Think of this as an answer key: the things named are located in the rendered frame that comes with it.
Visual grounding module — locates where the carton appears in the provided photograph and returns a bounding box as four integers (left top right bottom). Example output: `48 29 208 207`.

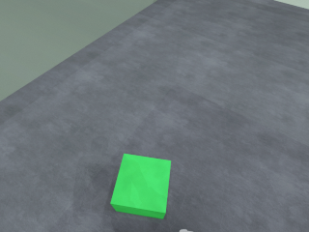
110 154 171 219

